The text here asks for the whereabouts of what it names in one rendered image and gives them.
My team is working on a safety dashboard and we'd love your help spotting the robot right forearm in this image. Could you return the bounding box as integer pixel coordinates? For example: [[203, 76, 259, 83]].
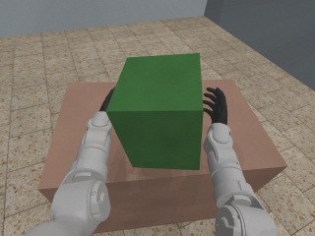
[[203, 123, 278, 234]]

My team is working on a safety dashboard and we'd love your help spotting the robot right hand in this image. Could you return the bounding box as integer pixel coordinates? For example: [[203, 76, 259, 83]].
[[203, 88, 227, 126]]

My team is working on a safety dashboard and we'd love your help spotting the carton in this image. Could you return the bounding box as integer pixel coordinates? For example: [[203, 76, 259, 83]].
[[105, 53, 204, 170]]

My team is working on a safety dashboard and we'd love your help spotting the robot left forearm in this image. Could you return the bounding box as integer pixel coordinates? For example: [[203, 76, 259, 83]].
[[51, 111, 113, 220]]

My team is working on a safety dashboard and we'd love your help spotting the robot left upper arm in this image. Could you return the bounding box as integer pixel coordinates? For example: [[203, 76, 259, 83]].
[[23, 179, 111, 236]]

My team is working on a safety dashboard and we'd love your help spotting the robot right upper arm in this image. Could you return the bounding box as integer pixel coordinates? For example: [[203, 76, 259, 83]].
[[215, 204, 278, 236]]

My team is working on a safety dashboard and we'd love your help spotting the robot left hand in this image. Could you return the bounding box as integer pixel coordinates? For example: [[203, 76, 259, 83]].
[[99, 88, 115, 112]]

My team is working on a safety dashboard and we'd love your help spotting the pedestal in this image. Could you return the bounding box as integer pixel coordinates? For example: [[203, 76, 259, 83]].
[[37, 79, 287, 234]]

